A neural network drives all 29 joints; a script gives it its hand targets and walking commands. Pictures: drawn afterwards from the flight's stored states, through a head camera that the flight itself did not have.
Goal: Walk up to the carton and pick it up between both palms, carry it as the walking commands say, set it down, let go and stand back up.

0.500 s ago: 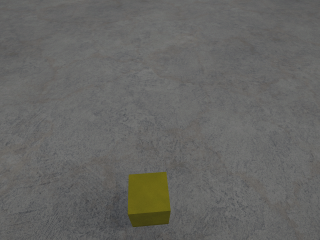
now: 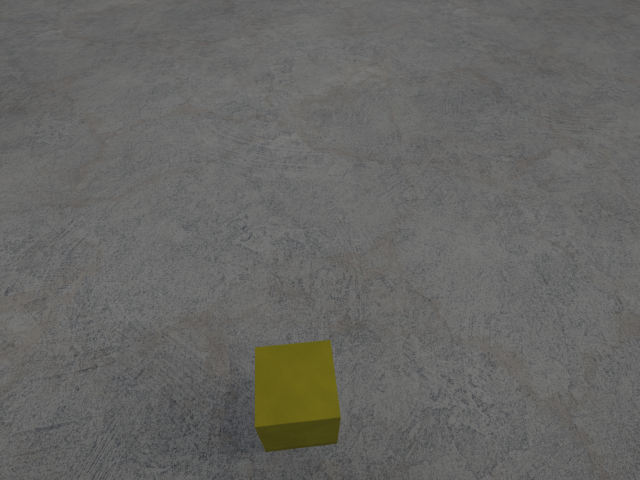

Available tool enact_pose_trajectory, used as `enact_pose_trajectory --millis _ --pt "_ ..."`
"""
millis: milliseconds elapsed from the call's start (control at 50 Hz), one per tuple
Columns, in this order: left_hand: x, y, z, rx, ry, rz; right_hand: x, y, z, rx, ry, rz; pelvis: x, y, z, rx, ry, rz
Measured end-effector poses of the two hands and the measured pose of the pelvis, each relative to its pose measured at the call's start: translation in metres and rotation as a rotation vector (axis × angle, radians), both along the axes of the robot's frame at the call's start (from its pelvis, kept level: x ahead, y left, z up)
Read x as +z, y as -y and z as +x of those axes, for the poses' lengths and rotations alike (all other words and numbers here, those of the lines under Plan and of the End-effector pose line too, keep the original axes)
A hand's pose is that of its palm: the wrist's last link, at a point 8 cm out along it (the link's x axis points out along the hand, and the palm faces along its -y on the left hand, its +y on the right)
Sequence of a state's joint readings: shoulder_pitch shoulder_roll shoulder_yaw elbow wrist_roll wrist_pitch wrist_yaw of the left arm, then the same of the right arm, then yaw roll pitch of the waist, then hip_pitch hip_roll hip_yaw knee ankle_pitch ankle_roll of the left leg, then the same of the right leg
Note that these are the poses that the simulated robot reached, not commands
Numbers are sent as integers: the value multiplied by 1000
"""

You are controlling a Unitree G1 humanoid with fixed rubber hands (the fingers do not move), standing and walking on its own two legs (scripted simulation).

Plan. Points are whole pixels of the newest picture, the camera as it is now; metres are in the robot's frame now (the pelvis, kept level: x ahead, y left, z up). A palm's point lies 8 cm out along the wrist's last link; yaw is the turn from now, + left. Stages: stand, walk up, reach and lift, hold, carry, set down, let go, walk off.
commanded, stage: walk up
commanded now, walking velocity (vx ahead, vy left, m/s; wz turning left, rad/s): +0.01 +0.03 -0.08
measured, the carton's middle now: (297, 397) +0.44 +0.06 -0.64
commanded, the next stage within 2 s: stand in 0.28 s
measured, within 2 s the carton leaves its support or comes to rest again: neither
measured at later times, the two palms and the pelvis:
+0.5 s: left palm out of the picture +0.01 +0.23 -0.14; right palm out of the picture +0.00 -0.22 -0.15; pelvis +0.00 +0.00 +0.00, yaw +0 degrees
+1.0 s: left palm out of the picture +0.14 +0.22 -0.16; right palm out of the picture +0.15 -0.20 -0.16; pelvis -0.03 -0.02 -0.04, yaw +10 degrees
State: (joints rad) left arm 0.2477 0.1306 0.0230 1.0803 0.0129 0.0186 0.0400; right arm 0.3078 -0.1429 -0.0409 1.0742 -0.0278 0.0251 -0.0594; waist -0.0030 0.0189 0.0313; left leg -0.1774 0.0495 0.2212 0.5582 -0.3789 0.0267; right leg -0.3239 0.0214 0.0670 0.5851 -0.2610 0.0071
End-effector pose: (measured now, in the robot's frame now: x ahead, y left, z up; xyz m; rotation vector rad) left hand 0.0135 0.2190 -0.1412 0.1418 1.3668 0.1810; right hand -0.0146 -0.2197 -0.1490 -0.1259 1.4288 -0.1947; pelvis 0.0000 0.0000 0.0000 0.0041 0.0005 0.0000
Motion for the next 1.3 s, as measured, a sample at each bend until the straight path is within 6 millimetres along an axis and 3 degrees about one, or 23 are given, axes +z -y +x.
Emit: enact_pose_trajectory --millis 500,540,660,720,820,960,1180,1300 --pt "0 -6 -7 16 -14 10 -3 1 11 -9 29 8 -3 -1 -1 7 -9 -4" --pt "0 -10 15 26 33 9 -5 2 36 0 62 23 -10 1 -6 48 -40 -3" --pt "14 -14 116 -53 117 9 6 8 159 101 154 21 -25 6 -22 106 -88 -17" --pt "19 -6 138 -68 84 -14 18 2 186 94 142 33 -23 9 -18 121 -141 -27" --pt "16 9 135 -35 65 -83 22 -12 177 97 99 54 -18 15 -8 153 -212 -32" --pt "-10 4 124 -15 113 -91 -2 -16 162 87 128 51 -36 19 -20 166 -307 -39" --pt "-27 -4 148 -72 233 -70 -16 -18 188 106 274 40 -64 23 -63 180 -279 -50" --pt "-28 -1 175 -89 273 -54 -21 -23 216 91 334 56 -74 26 -81 180 -248 -48"
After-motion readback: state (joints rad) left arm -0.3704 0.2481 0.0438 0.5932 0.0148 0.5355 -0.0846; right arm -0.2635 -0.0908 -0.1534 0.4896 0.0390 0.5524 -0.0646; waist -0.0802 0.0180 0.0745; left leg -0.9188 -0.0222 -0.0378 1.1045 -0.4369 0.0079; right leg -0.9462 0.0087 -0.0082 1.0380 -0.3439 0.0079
